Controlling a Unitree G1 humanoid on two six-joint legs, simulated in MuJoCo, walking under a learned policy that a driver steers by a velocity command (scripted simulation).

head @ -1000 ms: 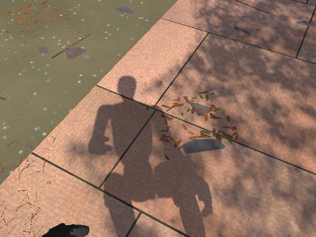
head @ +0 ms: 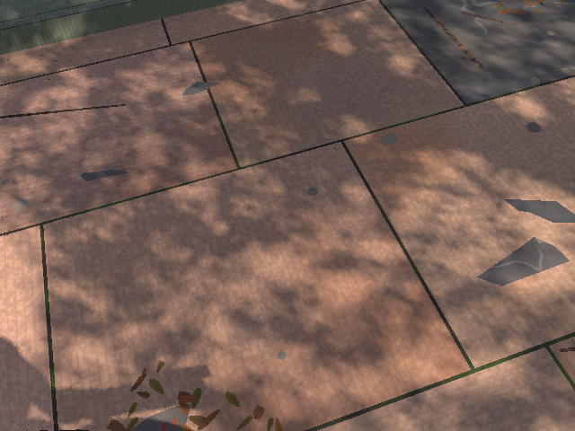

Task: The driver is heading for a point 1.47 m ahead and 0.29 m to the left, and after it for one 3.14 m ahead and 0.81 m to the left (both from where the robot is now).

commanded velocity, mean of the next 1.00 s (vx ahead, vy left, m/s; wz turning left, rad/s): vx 0.29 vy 0.00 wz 0.31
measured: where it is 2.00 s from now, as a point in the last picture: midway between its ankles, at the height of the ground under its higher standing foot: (137, 252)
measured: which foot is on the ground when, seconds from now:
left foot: down 0.00-0.02, up 0.04-0.38, down 0.40-0.70, up 0.72-1.00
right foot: up 0.00-0.00, down 0.02-0.42, up 0.44-0.68, down 0.70-1.00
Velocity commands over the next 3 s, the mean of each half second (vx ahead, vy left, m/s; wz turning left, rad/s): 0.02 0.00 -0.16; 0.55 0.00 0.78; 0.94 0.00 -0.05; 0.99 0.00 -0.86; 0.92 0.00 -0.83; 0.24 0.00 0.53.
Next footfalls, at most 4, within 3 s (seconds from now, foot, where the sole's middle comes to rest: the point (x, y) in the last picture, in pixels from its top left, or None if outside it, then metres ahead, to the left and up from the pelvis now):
0.02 right None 0.07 -0.12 -0.77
0.40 left None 0.08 0.12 -0.77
0.70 right None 0.08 -0.13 -0.77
1.16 left None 0.34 0.25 -0.77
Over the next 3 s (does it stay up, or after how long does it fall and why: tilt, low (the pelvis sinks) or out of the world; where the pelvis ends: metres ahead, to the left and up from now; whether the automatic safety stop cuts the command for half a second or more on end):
stays up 1.60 0.29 -0.02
